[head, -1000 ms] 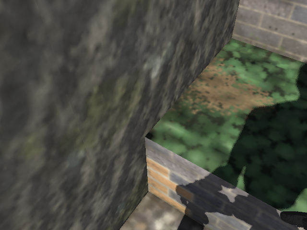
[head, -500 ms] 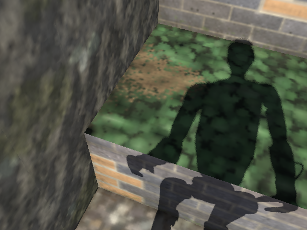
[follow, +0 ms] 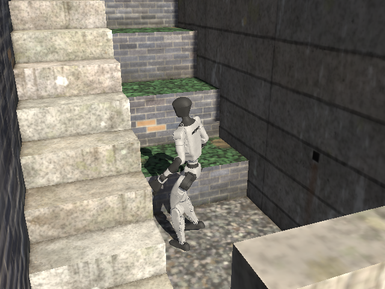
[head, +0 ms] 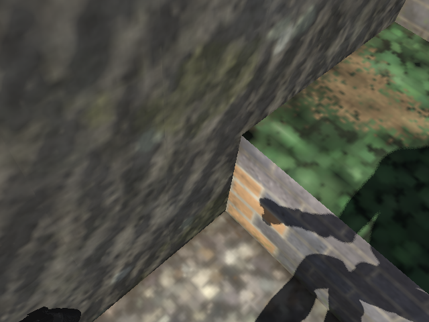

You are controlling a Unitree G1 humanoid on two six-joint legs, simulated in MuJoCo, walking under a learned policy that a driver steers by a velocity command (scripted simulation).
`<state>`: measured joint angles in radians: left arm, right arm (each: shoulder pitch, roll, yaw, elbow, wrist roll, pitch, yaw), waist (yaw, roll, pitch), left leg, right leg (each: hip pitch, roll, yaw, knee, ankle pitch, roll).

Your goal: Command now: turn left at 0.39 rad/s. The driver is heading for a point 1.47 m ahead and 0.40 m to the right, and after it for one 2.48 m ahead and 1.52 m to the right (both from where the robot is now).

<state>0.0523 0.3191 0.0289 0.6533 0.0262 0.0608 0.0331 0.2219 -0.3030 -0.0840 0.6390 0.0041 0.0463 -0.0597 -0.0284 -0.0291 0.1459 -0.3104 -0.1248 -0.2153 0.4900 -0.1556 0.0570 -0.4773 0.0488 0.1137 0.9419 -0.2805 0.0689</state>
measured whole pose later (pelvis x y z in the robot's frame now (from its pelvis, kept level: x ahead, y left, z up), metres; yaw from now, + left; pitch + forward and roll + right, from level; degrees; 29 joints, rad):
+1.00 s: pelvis +0.11 -0.16 +0.00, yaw -27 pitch +4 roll +0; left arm 0.05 0.23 0.01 0.65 0.09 -0.09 -0.01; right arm 0.44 -0.22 -0.02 0.89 0.01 -0.08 0.00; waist -0.10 0.00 0.02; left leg -0.28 0.07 -0.03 0.97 -0.34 0.07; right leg -0.35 0.00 -0.04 0.49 -0.21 -0.03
